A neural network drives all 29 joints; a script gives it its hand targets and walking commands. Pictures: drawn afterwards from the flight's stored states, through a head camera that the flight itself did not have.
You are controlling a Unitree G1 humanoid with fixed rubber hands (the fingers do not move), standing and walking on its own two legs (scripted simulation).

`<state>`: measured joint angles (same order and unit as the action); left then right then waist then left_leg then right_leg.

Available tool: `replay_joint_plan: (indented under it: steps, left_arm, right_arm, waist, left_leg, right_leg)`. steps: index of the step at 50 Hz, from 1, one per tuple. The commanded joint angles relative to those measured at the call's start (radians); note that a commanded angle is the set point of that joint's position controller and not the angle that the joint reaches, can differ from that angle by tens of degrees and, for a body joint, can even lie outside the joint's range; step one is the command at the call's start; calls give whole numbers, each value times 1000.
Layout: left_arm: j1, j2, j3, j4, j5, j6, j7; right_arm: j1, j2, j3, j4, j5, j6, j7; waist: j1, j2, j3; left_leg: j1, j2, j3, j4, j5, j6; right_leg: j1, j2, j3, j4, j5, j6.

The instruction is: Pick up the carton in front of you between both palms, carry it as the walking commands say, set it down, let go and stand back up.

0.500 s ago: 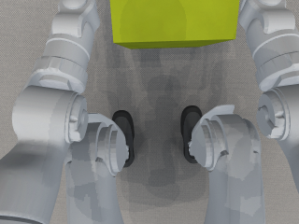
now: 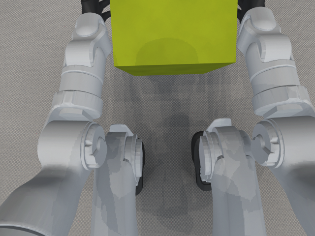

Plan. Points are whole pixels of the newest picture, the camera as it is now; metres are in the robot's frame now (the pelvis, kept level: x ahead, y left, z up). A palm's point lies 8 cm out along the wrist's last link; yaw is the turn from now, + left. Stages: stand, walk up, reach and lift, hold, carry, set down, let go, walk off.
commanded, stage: reach and lift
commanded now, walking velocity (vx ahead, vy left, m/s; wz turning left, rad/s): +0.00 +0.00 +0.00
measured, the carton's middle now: (170, 26) +0.54 -0.02 -0.18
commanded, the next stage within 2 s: none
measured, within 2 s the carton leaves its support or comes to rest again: neither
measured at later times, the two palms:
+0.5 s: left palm out of the picture +0.50 +0.13 +0.08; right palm out of the picture +0.48 -0.17 +0.08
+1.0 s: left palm out of the picture +0.45 +0.14 +0.24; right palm out of the picture +0.43 -0.16 +0.23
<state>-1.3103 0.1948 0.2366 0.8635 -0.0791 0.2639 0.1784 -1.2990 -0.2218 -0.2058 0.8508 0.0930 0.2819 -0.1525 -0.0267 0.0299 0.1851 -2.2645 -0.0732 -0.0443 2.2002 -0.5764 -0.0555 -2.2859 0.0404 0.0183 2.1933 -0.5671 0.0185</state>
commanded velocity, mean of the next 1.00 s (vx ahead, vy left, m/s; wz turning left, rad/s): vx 0.00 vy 0.00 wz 0.00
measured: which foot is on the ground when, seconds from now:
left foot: down 0.00-1.00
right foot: down 0.00-1.00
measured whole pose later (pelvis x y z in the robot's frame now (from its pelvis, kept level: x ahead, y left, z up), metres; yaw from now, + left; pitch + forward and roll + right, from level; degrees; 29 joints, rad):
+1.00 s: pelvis +0.04 +0.01 +0.26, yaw -1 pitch +31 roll +0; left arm -0.66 -0.11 0.41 0.61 0.20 0.36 0.06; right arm -0.65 0.08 -0.41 0.59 -0.23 0.38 -0.01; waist -0.02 0.02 -0.24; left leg -1.36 -0.06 -0.06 1.31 -0.48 -0.02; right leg -1.38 0.04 0.06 1.30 -0.45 0.02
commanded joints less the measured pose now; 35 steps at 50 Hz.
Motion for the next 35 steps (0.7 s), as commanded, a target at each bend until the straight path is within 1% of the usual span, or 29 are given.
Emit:
replay_joint_plan:
  steps: [1, 3, 4, 7, 10, 12, 15, 17, 21, 24, 28, 32, 35]
  left_arm:
    - [-625, -1211, -404, -222, -66, 20, -338]
    - [-556, -1213, -358, -170, -15, 38, -344]
    - [-533, -1208, -326, -139, 18, 44, -343]
    - [-475, -1175, -212, -30, 119, 58, -338]
    - [-460, -1135, -113, 20, 195, 60, -330]
    - [-474, -1138, -92, 17, 214, 62, -328]
    - [-504, -1178, -117, -9, 206, 72, -331]
    - [-511, -1210, -148, -33, 192, 84, -336]
    - [-486, -1283, -226, -90, 155, 111, -349]
    - [-437, -1329, -289, -136, 126, 124, -355]
    - [-353, -1352, -348, -181, 100, 129, -358]
    - [-259, -1351, -372, -191, 98, 123, -357]
    - [-191, -1351, -374, -187, 105, 116, -358]
  right_arm:
    - [-601, 1146, 365, -261, 32, 18, 328]
    - [-533, 1161, 320, -213, -15, 40, 337]
    - [-512, 1167, 297, -181, -38, 49, 343]
    - [-494, 1159, 220, -107, -108, 63, 365]
    - [-512, 1142, 164, -69, -154, 69, 382]
    - [-519, 1137, 136, -59, -174, 70, 388]
    - [-512, 1142, 113, -53, -192, 77, 393]
    - [-498, 1153, 109, -58, -201, 86, 397]
    - [-460, 1187, 138, -101, -194, 107, 411]
    - [-418, 1223, 195, -146, -168, 118, 418]
    - [-351, 1266, 277, -199, -131, 125, 419]
    - [-272, 1300, 336, -222, -110, 123, 413]
    - [-209, 1320, 355, -222, -110, 118, 404]
  waist:
    - [-62, -28, -1555]
    - [-57, -17, -1442]
    - [-54, -23, -1378]
    - [-25, -32, -1193]
    - [11, -48, -1112]
    - [8, -51, -1126]
    - [-17, -31, -1204]
    - [-33, -7, -1266]
    - [-53, 37, -1385]
    - [-54, 45, -1440]
    - [-40, 23, -1441]
    - [-21, -10, -1379]
    - [-11, -30, -1320]
  left_leg:
    - [559, -108, 143, -233, 380, 35]
    - [540, -112, 137, -287, 317, 33]
    - [525, -112, 138, -312, 264, 35]
    - [509, -111, 126, -396, 164, 47]
    - [529, -110, 118, -463, 102, 60]
    - [565, -109, 112, -499, 81, 62]
    - [644, -110, 109, -546, 74, 55]
    - [709, -111, 108, -576, 82, 47]
    - [828, -114, 110, -627, 137, 28]
    - [890, -116, 110, -660, 198, 19]
    - [938, -118, 102, -707, 256, 18]
    - [971, -118, 88, -763, 271, 25]
    - [1003, -118, 77, -811, 269, 30]
  right_leg:
    - [911, 102, -91, -251, 527, 9]
    - [838, 102, -96, -296, 448, 8]
    - [788, 101, -98, -328, 380, 6]
    - [657, 104, -100, -400, 237, 2]
    - [601, 108, -97, -460, 134, -2]
    - [615, 111, -98, -495, 101, -5]
    - [673, 112, -104, -537, 97, -9]
    - [711, 113, -110, -561, 109, -13]
    - [797, 113, -115, -604, 171, -15]
    - [876, 113, -110, -638, 236, -11]
    - [976, 116, -96, -687, 299, -2]
    - [1058, 120, -77, -746, 320, 5]
    - [1115, 122, -62, -799, 320, 8]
